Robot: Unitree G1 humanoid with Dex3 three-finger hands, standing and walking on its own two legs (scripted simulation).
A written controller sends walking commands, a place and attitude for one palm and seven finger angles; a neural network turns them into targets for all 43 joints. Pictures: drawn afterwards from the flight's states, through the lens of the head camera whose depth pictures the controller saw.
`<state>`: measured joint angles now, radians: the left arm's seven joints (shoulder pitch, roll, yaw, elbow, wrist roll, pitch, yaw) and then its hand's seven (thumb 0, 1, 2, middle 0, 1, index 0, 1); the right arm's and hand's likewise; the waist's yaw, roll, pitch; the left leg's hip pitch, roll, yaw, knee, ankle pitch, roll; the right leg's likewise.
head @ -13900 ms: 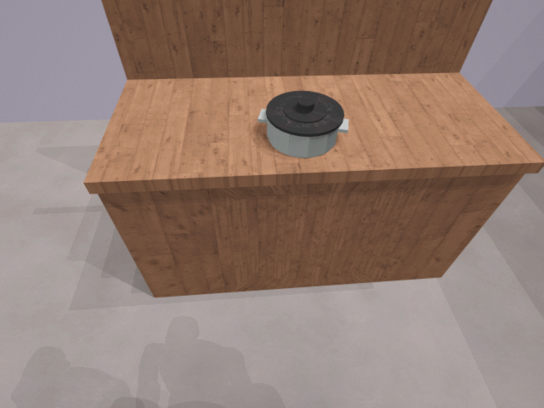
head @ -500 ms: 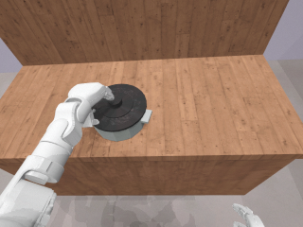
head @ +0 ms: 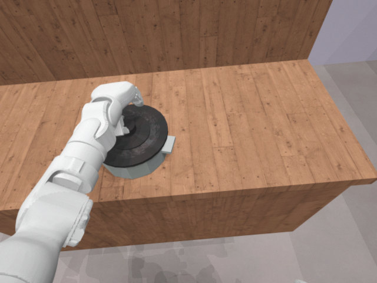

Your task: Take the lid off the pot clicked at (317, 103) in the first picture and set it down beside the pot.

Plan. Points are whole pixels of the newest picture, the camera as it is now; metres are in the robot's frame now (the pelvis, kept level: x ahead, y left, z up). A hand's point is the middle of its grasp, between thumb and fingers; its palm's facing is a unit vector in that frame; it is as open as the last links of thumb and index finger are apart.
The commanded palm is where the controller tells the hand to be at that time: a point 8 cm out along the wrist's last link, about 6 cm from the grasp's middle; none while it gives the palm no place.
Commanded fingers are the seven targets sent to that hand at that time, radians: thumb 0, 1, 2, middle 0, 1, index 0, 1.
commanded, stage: move the open hand above the knob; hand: left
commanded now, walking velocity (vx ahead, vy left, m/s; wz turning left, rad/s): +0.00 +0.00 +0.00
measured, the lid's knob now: (127, 127) +0.49 +0.15 +0.01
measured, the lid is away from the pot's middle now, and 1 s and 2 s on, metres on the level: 0.00 0.00 0.00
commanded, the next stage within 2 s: lower the open fingers around the knob in 0.60 s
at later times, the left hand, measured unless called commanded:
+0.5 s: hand (117, 119) +0.46 +0.16 +0.07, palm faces -0.36 -0.07 -0.93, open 10.3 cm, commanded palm +0.46 +0.16 +0.14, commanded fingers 0.00 -0.24 1.22 -0.79 -0.08 -0.79 -0.08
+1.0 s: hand (121, 124) +0.46 +0.15 +0.06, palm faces -0.38 -0.07 -0.92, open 10.3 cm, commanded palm +0.46 +0.15 +0.12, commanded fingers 0.00 -0.24 1.22 -0.79 -0.08 -0.79 -0.08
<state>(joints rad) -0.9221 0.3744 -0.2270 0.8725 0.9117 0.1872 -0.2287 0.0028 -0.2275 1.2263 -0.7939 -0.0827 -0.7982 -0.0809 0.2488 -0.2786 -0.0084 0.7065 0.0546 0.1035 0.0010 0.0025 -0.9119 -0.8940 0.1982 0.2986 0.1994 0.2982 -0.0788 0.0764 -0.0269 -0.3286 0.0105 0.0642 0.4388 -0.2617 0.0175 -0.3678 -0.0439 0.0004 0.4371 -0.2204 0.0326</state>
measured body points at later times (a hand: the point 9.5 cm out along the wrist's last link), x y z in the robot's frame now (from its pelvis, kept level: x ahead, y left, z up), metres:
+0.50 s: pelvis +0.00 +0.00 +0.00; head +0.06 -0.02 +0.45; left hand +0.48 +0.16 +0.13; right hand +0.09 -0.26 -0.14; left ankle -0.03 +0.11 -0.74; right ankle -0.01 -0.14 -0.74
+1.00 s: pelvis +0.00 +0.00 +0.00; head +0.06 -0.02 +0.44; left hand +0.48 +0.15 +0.11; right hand +0.07 -0.26 -0.14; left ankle -0.03 +0.11 -0.74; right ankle -0.01 -0.14 -0.74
